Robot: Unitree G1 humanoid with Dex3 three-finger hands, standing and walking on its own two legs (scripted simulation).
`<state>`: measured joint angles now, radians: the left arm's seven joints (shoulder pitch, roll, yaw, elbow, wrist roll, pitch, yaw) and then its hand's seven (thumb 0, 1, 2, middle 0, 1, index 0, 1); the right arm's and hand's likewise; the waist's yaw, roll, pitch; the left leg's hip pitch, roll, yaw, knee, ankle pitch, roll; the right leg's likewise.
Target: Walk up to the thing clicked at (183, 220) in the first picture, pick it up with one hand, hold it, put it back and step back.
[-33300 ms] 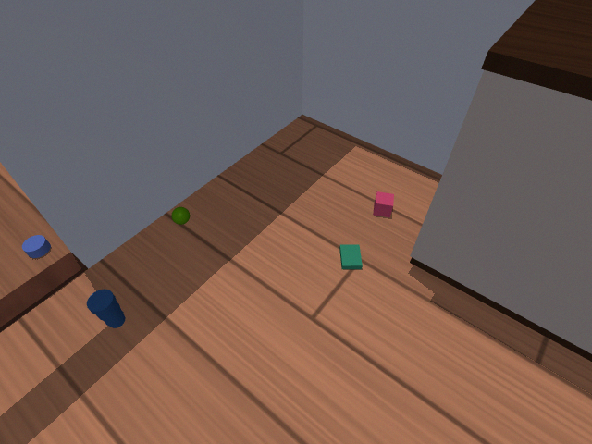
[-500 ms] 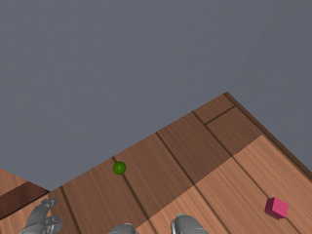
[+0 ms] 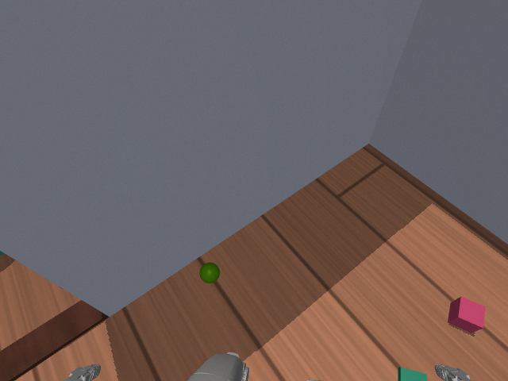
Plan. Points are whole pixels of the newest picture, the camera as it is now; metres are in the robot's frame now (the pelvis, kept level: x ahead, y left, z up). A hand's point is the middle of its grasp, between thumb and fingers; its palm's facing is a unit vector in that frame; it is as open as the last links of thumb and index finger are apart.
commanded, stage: step back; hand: left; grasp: from above
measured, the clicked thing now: (209, 272) +0.54 +0.25 -0.72
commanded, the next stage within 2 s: none
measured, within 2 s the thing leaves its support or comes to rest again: neither
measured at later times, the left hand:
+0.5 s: hand out of the picture -0.06 +0.29 -0.16, palm faces +0.05 -0.93 -0.36, open 7.3 cm
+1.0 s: hand out of the picture -0.20 +0.23 -0.12, palm faces +0.06 -0.89 -0.45, open 7.3 cm
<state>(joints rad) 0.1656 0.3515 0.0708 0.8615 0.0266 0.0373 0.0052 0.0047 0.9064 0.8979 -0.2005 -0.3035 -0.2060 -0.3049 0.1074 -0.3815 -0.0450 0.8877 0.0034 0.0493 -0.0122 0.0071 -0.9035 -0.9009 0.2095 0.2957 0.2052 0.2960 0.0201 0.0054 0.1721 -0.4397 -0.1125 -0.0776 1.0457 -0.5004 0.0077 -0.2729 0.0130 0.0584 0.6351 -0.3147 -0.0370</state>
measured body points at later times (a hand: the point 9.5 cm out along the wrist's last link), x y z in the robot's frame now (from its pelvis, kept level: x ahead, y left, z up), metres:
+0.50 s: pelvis -0.14 +0.01 +0.01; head -0.08 +0.05 +0.45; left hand -0.06 +0.34 -0.13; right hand -0.01 -0.29 -0.09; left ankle -0.10 +0.13 -0.73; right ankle -0.18 -0.15 -0.64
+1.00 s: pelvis -0.31 -0.05 +0.00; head -0.25 -0.06 +0.44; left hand -0.20 +0.28 -0.09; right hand -0.24 -0.36 -0.14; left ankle -0.37 +0.08 -0.68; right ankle -0.24 -0.14 -0.73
